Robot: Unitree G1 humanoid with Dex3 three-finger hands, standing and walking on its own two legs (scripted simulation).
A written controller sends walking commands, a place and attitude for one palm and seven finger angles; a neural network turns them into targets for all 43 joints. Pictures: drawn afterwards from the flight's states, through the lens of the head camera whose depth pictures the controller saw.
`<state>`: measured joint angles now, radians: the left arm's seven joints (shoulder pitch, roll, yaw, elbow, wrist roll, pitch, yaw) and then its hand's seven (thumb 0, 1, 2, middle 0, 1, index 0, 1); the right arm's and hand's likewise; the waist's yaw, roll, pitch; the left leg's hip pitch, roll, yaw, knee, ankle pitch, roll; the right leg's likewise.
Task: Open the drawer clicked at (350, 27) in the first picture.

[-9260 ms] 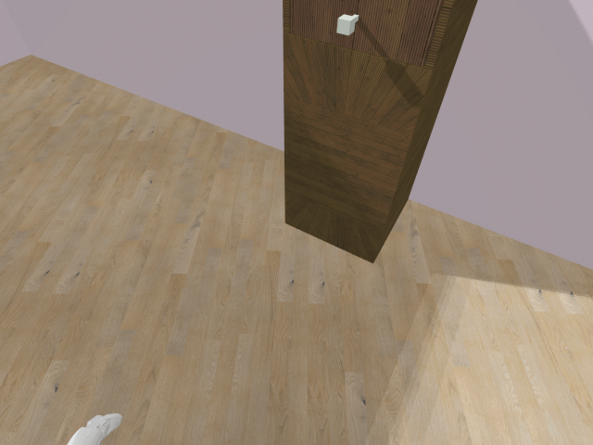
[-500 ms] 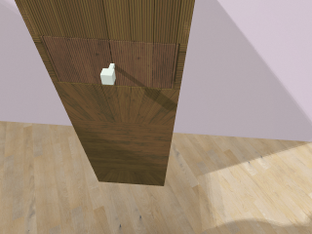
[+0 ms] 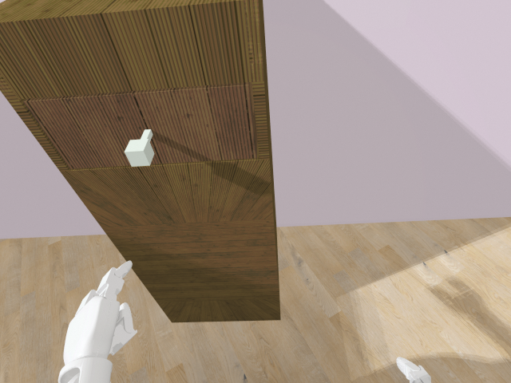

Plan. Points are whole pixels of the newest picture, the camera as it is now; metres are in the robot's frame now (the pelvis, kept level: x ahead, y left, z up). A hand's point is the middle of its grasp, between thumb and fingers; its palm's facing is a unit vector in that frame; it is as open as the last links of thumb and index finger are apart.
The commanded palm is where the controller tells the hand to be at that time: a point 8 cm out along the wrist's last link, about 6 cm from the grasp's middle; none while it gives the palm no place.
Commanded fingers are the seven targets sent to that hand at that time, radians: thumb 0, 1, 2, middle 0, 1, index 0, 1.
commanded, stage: raise the hand with hooked fingers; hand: left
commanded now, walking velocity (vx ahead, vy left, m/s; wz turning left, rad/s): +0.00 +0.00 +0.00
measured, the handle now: (142, 145) +0.47 +0.20 +0.16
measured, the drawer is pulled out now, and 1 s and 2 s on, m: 0.00 0.00 0.00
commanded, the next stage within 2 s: move the hooked fingers above the handle in 1.82 s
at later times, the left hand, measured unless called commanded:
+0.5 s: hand (121, 305) +0.23 +0.20 +0.07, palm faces +0.18 -0.07 -0.98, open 10.4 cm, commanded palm +0.18 +0.20 +0.11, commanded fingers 0.00 0.04 0.53 -0.26 -0.86 -0.26 -0.86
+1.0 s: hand (110, 225) +0.30 +0.20 +0.15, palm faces +0.16 -0.12 -0.98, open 13.2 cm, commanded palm +0.26 +0.20 +0.23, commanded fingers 0.00 -0.50 0.30 -0.30 -1.20 -0.30 -1.20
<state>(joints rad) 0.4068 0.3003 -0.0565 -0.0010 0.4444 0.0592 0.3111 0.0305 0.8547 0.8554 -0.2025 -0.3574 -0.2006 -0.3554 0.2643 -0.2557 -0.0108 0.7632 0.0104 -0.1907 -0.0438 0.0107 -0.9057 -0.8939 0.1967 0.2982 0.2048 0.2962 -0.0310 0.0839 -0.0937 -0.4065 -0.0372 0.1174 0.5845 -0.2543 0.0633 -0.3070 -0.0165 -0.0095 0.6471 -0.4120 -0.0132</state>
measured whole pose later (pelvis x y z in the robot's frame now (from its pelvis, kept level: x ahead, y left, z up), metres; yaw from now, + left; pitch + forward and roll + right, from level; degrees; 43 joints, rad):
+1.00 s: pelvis +0.01 -0.02 +0.01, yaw -5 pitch +1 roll +2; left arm 0.08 0.53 0.04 -0.22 0.78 0.20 0.03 0.00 -0.32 0.37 -0.30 -1.09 -0.30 -1.09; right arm 0.10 -0.31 -0.04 0.65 0.04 0.12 -0.03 0.01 -0.91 -0.89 0.19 0.30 0.20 0.30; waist 0.06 0.11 -0.05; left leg -0.31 -0.05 -0.06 0.54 -0.25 0.00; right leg -0.23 0.05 0.05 0.60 -0.39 -0.04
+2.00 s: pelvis -0.05 +0.03 +0.01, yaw -4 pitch -4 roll +0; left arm -0.33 0.62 -0.10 -0.13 0.83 0.14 -0.18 0.00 -0.49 0.30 -0.32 -1.20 -0.32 -1.20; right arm 0.08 -0.24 0.05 0.64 0.03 0.05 -0.02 0.01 -0.90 -0.89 0.20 0.30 0.20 0.30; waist 0.11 0.10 0.02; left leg -0.28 -0.09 -0.04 0.47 -0.12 0.06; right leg -0.19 0.00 0.06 0.52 -0.28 0.01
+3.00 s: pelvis +0.00 +0.02 +0.01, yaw -3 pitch +4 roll -1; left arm -0.60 0.65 0.04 0.22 0.82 0.17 -0.13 0.01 -0.49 0.30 -0.31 -1.20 -0.32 -1.21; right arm 0.08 -0.26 0.02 0.62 0.05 0.15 0.01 0.01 -0.90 -0.89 0.20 0.30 0.20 0.30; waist 0.08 0.09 -0.04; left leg -0.38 -0.08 -0.07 0.52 -0.21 0.04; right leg -0.25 0.01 0.03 0.50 -0.32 0.00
